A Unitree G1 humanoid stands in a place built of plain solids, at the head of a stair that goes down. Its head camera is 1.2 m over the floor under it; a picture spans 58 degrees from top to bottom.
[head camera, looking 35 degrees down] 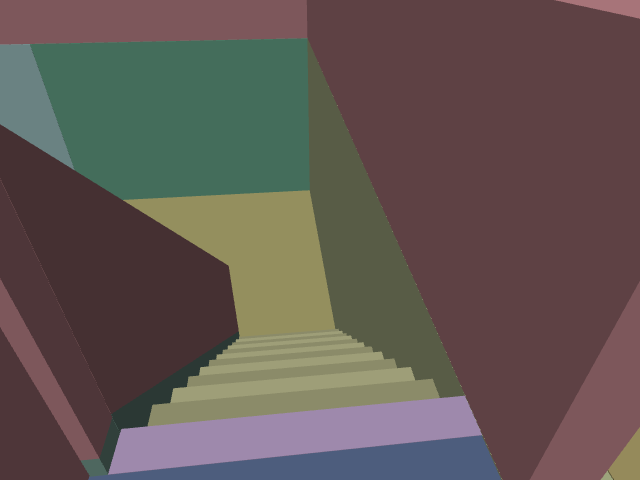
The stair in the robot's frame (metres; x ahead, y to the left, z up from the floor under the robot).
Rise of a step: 0.21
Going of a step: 0.22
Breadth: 1.06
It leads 6 degrees to the left of straight ahead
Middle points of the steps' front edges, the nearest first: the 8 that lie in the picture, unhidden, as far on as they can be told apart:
0.79 0.07 0.00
1.01 0.09 -0.20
1.23 0.11 -0.41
1.45 0.14 -0.62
1.67 0.16 -0.82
1.90 0.18 -1.03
2.12 0.21 -1.23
2.34 0.23 -1.44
